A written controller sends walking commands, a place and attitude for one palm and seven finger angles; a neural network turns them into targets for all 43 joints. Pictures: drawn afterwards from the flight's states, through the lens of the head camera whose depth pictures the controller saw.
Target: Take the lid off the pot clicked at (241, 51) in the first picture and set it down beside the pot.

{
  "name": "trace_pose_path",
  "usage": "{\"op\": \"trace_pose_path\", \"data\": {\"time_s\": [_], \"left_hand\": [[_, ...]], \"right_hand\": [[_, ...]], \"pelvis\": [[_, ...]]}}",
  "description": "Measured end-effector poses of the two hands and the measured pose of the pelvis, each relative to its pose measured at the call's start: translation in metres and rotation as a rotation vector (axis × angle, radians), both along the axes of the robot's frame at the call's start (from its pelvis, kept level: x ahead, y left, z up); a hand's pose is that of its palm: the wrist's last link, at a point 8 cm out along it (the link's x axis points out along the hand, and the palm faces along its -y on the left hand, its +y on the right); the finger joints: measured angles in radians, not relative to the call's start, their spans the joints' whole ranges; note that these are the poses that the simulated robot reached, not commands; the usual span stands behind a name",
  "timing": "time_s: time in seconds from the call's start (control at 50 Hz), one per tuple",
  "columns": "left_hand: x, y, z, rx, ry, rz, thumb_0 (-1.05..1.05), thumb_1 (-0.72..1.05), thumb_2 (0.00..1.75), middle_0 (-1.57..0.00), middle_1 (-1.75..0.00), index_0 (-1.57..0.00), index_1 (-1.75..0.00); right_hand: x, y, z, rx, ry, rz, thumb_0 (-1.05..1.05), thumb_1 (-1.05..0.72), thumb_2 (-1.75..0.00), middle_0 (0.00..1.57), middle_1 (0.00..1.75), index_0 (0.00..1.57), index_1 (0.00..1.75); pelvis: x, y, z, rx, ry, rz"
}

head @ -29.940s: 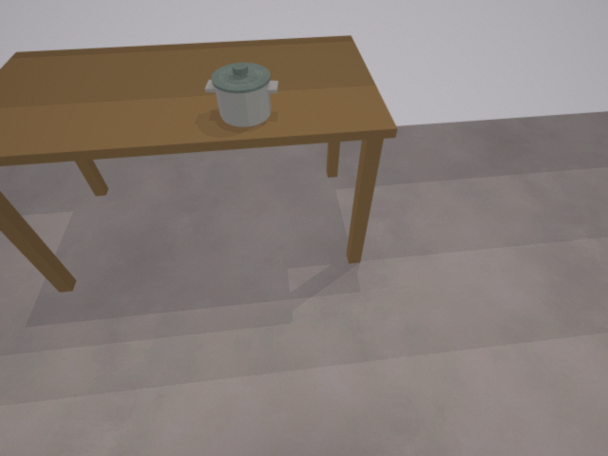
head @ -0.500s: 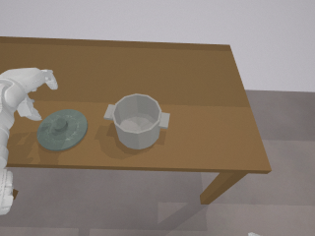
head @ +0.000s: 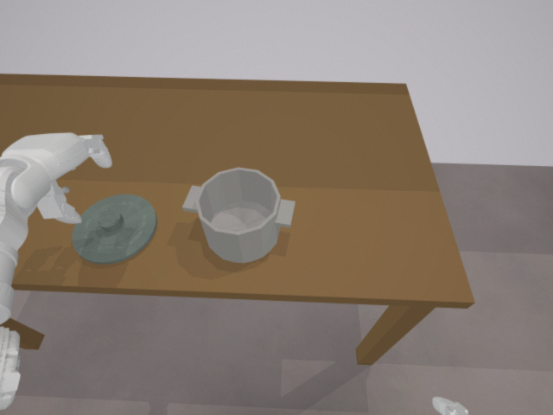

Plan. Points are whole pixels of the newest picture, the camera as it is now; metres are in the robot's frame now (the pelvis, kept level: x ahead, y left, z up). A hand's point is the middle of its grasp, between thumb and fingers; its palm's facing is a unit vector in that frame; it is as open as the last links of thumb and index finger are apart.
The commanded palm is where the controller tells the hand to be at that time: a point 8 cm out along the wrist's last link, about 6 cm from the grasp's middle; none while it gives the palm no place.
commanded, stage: draw the hand back to the body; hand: left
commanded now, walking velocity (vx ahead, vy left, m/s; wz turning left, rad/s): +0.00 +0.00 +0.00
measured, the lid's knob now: (110, 220) +0.46 +0.34 -0.07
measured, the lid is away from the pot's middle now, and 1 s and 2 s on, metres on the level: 0.25 0.25 0.25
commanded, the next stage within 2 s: step back with the hand held close in 1.94 s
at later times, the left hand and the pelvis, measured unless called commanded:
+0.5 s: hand (93, 170) +0.39 +0.25 +0.15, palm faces +0.41 -0.85 -0.32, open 10.6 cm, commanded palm +0.33 +0.29 +0.16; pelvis +0.02 -0.03 +0.01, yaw -1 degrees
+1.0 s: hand (83, 214) +0.32 +0.24 +0.15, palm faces +0.48 -0.82 -0.31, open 8.3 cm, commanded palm +0.27 +0.26 +0.17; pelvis +0.04 -0.05 +0.01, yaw -1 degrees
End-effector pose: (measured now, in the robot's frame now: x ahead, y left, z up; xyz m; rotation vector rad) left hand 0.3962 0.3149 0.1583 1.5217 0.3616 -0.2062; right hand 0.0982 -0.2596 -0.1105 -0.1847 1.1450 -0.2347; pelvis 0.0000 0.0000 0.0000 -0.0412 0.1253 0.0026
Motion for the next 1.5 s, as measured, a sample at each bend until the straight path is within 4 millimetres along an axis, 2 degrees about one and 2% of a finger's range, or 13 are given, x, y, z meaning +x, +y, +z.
{"op": "trace_pose_path", "data": {"time_s": [0.18,0.24,0.3,0.36,0.42,0.48,0.58,0.64,0.78,0.86,0.98,1.22,1.5], "left_hand": [[-0.025,-0.006,0.002,0.014,-0.009,-0.001,0.0,0.02,0.61,-0.35,-0.89,-0.35,-0.89],[-0.034,-0.01,0.006,-0.454,-0.255,0.083,0.0,0.02,0.61,-0.35,-0.89,-0.36,-0.89],[-0.039,-0.017,-0.008,-0.808,-0.439,0.212,0.0,0.02,0.61,-0.35,-0.89,-0.35,-0.89],[-0.039,-0.024,-0.017,-0.993,-0.555,0.309,0.0,0.02,0.61,-0.35,-0.89,-0.35,-0.88],[-0.04,-0.027,-0.006,-1.062,-0.674,0.335,0.0,0.04,0.62,-0.35,-0.87,-0.35,-0.87],[-0.044,-0.026,0.004,-1.087,-0.746,0.36,0.0,0.08,0.63,-0.34,-0.85,-0.34,-0.84],[-0.054,-0.026,-0.004,-1.088,-0.736,0.427,0.0,0.17,0.66,-0.32,-0.79,-0.32,-0.78],[-0.064,-0.031,0.002,-1.076,-0.764,0.415,0.0,0.23,0.68,-0.31,-0.75,-0.31,-0.74],[-0.084,-0.035,0.003,-1.065,-0.779,0.441,0.0,0.38,0.73,-0.29,-0.65,-0.29,-0.65],[-0.097,-0.044,0.005,-1.066,-0.779,0.422,0.01,0.46,0.76,-0.27,-0.59,-0.28,-0.59],[-0.116,-0.04,0.005,-1.073,-0.796,0.438,0.01,0.6,0.8,-0.26,-0.5,-0.26,-0.5],[-0.153,-0.048,0.011,-1.081,-0.812,0.384,0.01,0.83,0.88,-0.22,-0.35,-0.22,-0.34],[-0.197,-0.056,0.013,-1.078,-0.797,0.328,0.02,0.89,0.9,-0.21,-0.31,-0.21,-0.3]], "right_hand": [[0.02,0.002,0.003,0.024,-0.05,0.04,0.01,-0.91,-0.9,0.2,0.3,0.2,0.3],[0.029,0.006,0.007,0.021,-0.11,0.062,0.01,-0.91,-0.9,0.2,0.3,0.2,0.3],[0.034,0.01,0.013,0.012,-0.144,0.084,0.01,-0.91,-0.9,0.2,0.3,0.2,0.3],[0.04,0.008,0.021,-0.005,-0.185,0.098,0.01,-0.9,-0.9,0.2,0.3,0.2,0.3],[0.046,0.001,0.027,-0.02,-0.238,0.101,0.01,-0.9,-0.9,0.2,0.3,0.2,0.3],[0.051,-0.009,0.027,-0.02,-0.268,0.09,0.01,-0.9,-0.9,0.2,0.3,0.2,0.3],[0.058,-0.027,0.022,-0.02,-0.257,0.081,0.01,-0.9,-0.9,0.2,0.3,0.2,0.3],[0.063,-0.036,0.02,-0.024,-0.258,0.089,0.01,-0.9,-0.9,0.2,0.3,0.2,0.3],[0.083,-0.043,0.021,-0.012,-0.293,0.1,0.01,-0.9,-0.9,0.2,0.3,0.2,0.3],[0.096,-0.04,0.026,0.0,-0.341,0.115,0.01,-0.9,-0.9,0.2,0.3,0.2,0.3],[0.107,-0.031,0.033,0.013,-0.386,0.133,0.01,-0.9,-0.9,0.2,0.3,0.2,0.3],[0.094,-0.014,0.034,0.027,-0.403,0.156,0.01,-0.9,-0.9,0.2,0.3,0.19,0.3],[0.091,0.003,0.042,0.031,-0.446,0.192,0.01,-0.9,-0.9,0.2,0.3,0.2,0.3]], "pelvis": [[-0.002,-0.006,0.002,0.005,-0.028,0.011],[-0.002,-0.009,0.003,0.009,-0.069,0.003],[0.001,-0.015,0.004,0.015,-0.094,-0.007],[0.007,-0.022,0.005,0.016,-0.111,-0.011],[0.013,-0.027,0.006,0.015,-0.125,-0.018],[0.021,-0.032,0.007,0.015,-0.127,-0.023],[0.03,-0.039,0.006,0.02,-0.124,-0.024],[0.036,-0.043,0.007,0.021,-0.125,-0.024],[0.041,-0.05,0.007,0.025,-0.131,-0.019],[0.041,-0.052,0.007,0.027,-0.14,-0.021],[0.037,-0.053,0.007,0.027,-0.157,-0.017],[0.026,-0.046,0.008,0.028,-0.184,-0.016],[0.015,-0.037,0.009,0.024,-0.202,-0.015]]}}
